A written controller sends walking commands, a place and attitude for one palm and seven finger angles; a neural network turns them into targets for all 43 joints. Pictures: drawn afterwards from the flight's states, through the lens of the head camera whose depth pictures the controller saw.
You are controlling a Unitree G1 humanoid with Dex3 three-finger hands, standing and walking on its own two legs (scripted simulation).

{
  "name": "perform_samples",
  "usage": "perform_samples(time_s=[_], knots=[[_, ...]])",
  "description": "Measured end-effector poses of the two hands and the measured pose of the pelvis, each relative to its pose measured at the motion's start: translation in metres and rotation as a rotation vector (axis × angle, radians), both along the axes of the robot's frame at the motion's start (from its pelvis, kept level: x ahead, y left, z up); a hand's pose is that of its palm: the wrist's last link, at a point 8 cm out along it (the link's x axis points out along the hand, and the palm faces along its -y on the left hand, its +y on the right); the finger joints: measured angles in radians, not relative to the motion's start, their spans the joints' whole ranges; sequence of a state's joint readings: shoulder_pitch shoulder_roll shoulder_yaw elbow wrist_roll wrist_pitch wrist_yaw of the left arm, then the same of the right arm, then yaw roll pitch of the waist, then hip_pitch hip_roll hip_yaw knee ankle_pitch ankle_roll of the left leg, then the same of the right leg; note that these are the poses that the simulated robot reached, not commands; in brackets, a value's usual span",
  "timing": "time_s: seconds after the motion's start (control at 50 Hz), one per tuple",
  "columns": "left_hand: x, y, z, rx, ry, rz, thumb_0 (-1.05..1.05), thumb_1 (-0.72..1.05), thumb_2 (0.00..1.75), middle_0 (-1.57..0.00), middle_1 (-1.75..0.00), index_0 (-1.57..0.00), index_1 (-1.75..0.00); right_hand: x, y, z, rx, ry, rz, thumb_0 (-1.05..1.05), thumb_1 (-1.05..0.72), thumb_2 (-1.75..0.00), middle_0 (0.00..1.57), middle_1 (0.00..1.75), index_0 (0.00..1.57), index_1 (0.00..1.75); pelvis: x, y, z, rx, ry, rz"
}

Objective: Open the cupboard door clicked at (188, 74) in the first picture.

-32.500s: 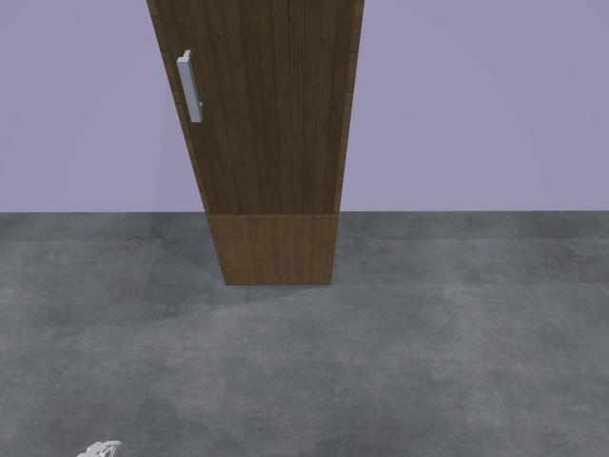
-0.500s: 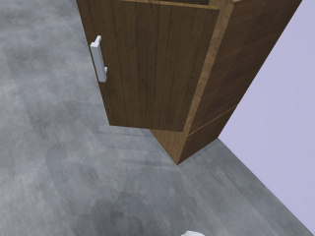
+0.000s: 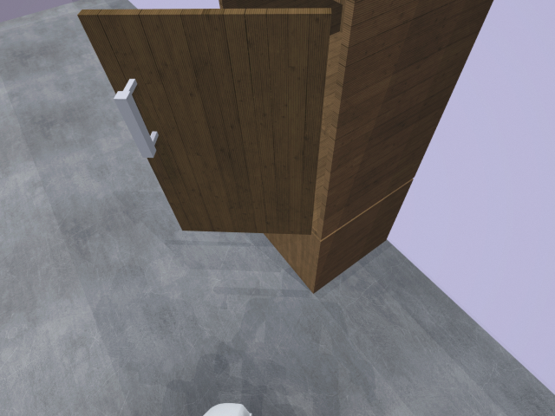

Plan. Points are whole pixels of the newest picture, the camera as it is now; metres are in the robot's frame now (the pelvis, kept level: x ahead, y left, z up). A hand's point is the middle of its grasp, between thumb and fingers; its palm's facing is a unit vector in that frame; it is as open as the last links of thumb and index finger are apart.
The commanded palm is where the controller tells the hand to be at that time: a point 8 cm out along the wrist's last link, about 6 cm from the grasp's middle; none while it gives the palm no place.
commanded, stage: come to a stop and stand still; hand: left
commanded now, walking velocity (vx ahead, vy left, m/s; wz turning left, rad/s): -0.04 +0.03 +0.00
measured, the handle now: (140, 119) +0.57 +0.29 +0.08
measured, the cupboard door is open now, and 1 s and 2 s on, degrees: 51 51 51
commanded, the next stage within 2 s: look again from close up in 0.72 s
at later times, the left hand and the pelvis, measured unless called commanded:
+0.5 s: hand out of the picture -0.02 +0.26 -0.18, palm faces +0.03 -0.97 -0.23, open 7.4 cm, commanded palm none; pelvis -0.04 +0.07 -0.01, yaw +0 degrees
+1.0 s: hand out of the picture -0.07 +0.22 -0.18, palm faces +0.01 -0.99 -0.16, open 7.4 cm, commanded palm none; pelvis -0.05 +0.05 +0.00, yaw +0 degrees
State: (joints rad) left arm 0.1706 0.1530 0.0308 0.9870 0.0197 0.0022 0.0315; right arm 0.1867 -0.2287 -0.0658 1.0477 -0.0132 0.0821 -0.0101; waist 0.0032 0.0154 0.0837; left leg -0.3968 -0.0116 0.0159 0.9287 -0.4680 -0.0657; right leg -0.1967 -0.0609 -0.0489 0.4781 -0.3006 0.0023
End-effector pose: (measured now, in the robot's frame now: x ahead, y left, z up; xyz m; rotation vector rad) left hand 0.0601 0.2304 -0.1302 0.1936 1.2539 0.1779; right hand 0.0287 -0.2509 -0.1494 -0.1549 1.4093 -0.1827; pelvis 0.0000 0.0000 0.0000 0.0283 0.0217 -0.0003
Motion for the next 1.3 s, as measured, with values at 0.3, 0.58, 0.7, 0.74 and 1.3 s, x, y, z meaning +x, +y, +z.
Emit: perform_samples(time_s=[0.3, 0.58, 0.7, 0.74, 1.3], knots=[[-0.069, 0.073, -0.019, 0.036, 0.029, 0.054, 0.00, 0.91, 0.90, -0.20, -0.30, -0.20, -0.30, 0.062, 0.074, 0.008, 0.005, -0.327, 0.142, 0.00, -0.91, -0.89, 0.20, 0.30, 0.20, 0.30, -0.024, 0.052, -0.019, -0.032, -0.056, 0.011], [-0.101, 0.072, -0.017, -0.037, 0.044, 0.003, 0.00, 0.90, 0.90, -0.20, -0.30, -0.20, -0.30, -0.013, 0.092, 0.013, 0.004, -0.244, 0.074, -0.01, -0.92, -0.89, 0.20, 0.30, 0.20, 0.30, -0.047, 0.072, -0.009, -0.037, -0.039, -0.009], [-0.117, 0.062, -0.021, -0.069, 0.088, 0.005, 0.00, 0.90, 0.90, -0.20, -0.30, -0.20, -0.30, -0.055, 0.080, 0.013, -0.029, -0.135, 0.043, 0.00, -0.91, -0.89, 0.20, 0.30, 0.20, 0.30, -0.051, 0.071, -0.006, -0.035, -0.038, -0.008], [-0.122, 0.059, -0.022, -0.076, 0.104, 0.005, 0.00, 0.90, 0.90, -0.20, -0.30, -0.20, -0.30, -0.067, 0.079, 0.013, -0.031, -0.105, 0.032, 0.00, -0.91, -0.89, 0.20, 0.30, 0.20, 0.30, -0.051, 0.070, -0.005, -0.034, -0.038, -0.007], [-0.125, 0.008, -0.019, -0.095, 0.124, 0.019, 0.00, 0.90, 0.90, -0.20, -0.30, -0.20, -0.30, -0.079, 0.066, 0.003, 0.036, -0.062, 0.000, 0.00, -0.91, -0.89, 0.20, 0.30, 0.20, 0.30, -0.048, 0.034, -0.002, -0.028, -0.044, -0.009]])
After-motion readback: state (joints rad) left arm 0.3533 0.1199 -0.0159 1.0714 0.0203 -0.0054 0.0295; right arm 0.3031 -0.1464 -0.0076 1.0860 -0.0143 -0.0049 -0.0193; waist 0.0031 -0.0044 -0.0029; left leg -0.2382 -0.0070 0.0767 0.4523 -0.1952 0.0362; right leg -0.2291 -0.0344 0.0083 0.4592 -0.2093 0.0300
